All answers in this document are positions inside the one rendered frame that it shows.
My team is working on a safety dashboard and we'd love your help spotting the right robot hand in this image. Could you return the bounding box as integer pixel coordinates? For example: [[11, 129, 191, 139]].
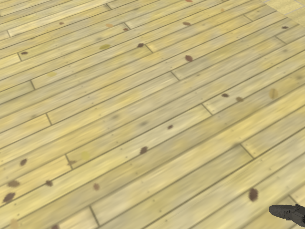
[[269, 204, 305, 227]]

